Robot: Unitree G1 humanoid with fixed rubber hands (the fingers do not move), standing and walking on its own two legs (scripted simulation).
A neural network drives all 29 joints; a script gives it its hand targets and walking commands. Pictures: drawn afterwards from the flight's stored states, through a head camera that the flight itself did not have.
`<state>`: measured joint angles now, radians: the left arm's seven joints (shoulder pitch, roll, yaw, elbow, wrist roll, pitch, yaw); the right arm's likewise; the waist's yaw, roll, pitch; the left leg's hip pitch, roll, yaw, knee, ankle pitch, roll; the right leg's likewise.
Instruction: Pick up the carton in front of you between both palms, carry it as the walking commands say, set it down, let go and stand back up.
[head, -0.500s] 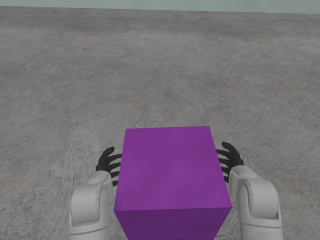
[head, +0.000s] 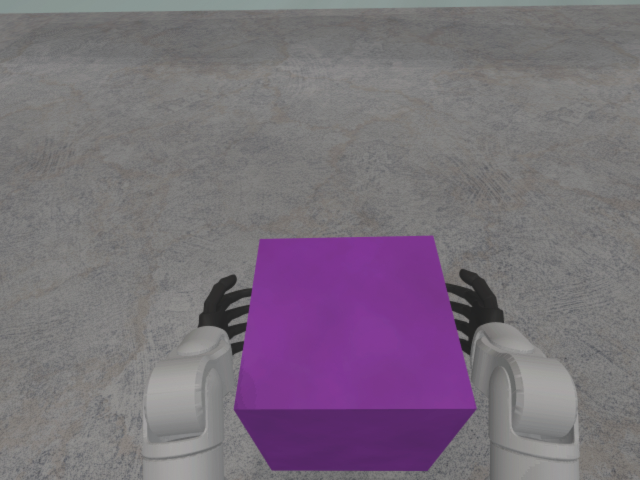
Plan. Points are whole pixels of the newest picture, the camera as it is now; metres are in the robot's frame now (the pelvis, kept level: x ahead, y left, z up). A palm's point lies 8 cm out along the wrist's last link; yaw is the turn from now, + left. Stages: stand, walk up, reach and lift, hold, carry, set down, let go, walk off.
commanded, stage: carry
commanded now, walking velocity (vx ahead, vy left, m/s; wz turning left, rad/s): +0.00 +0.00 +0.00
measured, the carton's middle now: (347, 360) +0.28 +0.00 +0.00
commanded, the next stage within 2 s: none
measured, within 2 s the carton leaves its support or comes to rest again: neither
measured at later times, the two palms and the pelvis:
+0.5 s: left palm (216, 283) +0.36 +0.17 +0.07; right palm (447, 271) +0.37 -0.13 +0.07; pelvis +0.10 +0.01 +0.00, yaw +0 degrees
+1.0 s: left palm (221, 310) +0.34 +0.17 +0.03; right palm (443, 300) +0.35 -0.13 +0.03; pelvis +0.06 +0.02 +0.00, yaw +0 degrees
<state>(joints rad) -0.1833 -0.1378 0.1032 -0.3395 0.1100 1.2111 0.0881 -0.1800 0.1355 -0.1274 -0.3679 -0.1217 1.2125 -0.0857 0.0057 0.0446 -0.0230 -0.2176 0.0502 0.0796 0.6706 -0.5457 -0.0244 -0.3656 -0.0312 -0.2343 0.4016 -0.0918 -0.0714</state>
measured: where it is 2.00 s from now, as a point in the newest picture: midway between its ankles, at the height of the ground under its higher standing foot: outside the picture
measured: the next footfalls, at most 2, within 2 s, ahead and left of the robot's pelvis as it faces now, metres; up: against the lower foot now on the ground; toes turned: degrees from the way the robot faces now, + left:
left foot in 0.06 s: +0.04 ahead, +0.13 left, +0.00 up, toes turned +2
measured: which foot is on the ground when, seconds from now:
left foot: up 0.00-0.04, down 0.06-1.00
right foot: down 0.00-1.00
